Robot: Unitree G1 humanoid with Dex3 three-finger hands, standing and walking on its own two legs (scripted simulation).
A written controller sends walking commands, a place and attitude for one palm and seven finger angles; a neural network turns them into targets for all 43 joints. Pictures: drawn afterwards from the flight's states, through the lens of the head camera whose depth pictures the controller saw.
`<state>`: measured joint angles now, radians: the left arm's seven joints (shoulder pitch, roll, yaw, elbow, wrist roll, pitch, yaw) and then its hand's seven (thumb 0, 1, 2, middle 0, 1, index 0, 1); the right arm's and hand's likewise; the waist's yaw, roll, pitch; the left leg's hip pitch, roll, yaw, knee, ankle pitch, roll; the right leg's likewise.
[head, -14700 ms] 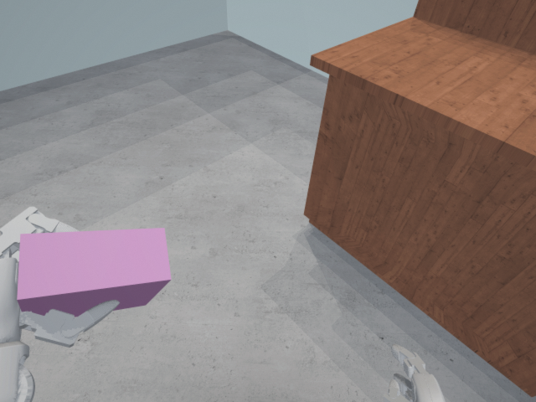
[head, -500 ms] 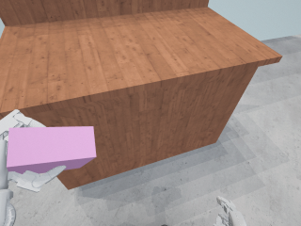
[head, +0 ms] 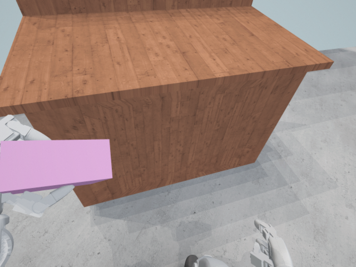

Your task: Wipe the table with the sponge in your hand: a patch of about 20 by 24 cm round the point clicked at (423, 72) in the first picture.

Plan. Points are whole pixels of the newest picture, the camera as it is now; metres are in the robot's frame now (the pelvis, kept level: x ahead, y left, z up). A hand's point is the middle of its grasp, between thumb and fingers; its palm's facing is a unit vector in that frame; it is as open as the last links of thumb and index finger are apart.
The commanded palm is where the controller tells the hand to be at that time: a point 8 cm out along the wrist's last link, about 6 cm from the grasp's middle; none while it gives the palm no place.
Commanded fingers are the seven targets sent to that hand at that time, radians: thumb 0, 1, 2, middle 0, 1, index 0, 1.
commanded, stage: come to a stop and stand still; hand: left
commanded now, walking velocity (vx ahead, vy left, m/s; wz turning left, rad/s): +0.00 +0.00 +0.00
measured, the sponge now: (72, 166) +0.23 +0.20 +0.17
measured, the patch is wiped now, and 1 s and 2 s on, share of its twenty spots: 0.00 0.00 0.00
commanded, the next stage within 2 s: look again from close up in 0.50 s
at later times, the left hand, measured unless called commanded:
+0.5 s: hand (49, 191) +0.18 +0.21 +0.18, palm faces +0.31 -0.83 -0.47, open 10.0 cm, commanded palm +0.13 +0.26 +0.19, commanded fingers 0.00 0.10 1.30 -1.20 -1.60 -1.20 -1.60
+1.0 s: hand (26, 186) +0.20 +0.26 +0.16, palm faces +0.24 -0.85 -0.47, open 10.0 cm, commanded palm +0.14 +0.29 +0.19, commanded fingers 0.00 0.10 1.30 -1.20 -1.60 -1.20 -1.60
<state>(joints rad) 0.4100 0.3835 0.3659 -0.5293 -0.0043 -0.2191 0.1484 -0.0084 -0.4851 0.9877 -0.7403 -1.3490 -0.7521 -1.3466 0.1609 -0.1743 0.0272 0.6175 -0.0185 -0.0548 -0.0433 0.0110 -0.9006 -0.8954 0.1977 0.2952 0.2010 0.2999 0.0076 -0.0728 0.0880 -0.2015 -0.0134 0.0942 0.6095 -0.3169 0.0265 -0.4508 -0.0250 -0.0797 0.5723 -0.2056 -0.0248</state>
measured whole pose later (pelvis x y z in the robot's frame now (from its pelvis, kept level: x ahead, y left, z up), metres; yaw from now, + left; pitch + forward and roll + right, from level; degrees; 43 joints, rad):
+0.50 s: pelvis -0.03 -0.02 +0.01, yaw +0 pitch -1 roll -1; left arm 0.56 0.41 0.37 -0.56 -0.03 -0.21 0.15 -0.01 -0.48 0.99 -0.74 -1.35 -0.75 -1.35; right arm 0.23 -0.23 -0.02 0.61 0.01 -0.03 -0.05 0.01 -0.90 -0.90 0.20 0.30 0.20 0.30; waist -0.05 0.00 0.05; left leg -0.27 0.03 0.06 0.57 -0.30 -0.01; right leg -0.23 0.00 -0.10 0.52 -0.28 -0.02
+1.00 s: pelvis -0.05 +0.03 +0.01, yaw -5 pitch +0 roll -1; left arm 0.48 0.44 0.41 -0.53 -0.02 -0.20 0.09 -0.01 -0.49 0.99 -0.74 -1.35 -0.76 -1.35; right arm 0.17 -0.16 0.05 0.52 -0.02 -0.13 -0.02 0.01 -0.90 -0.90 0.20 0.30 0.20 0.30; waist 0.00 -0.06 0.11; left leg -0.27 -0.02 0.12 0.52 -0.25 0.08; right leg -0.26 -0.03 0.01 0.50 -0.24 0.00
